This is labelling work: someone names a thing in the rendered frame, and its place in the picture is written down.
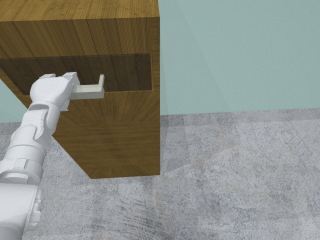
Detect cabinet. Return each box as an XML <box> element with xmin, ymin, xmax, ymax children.
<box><xmin>0</xmin><ymin>0</ymin><xmax>160</xmax><ymax>179</ymax></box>

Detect handle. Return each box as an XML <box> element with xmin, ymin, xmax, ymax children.
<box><xmin>58</xmin><ymin>74</ymin><xmax>105</xmax><ymax>100</ymax></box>

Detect robot left upper arm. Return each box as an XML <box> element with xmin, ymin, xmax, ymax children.
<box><xmin>0</xmin><ymin>183</ymin><xmax>44</xmax><ymax>240</ymax></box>

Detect robot left forearm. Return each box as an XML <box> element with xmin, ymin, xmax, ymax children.
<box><xmin>0</xmin><ymin>101</ymin><xmax>61</xmax><ymax>186</ymax></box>

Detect left robot hand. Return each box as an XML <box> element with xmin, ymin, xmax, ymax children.
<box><xmin>30</xmin><ymin>72</ymin><xmax>80</xmax><ymax>112</ymax></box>

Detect drawer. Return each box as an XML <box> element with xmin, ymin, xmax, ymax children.
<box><xmin>0</xmin><ymin>53</ymin><xmax>152</xmax><ymax>96</ymax></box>

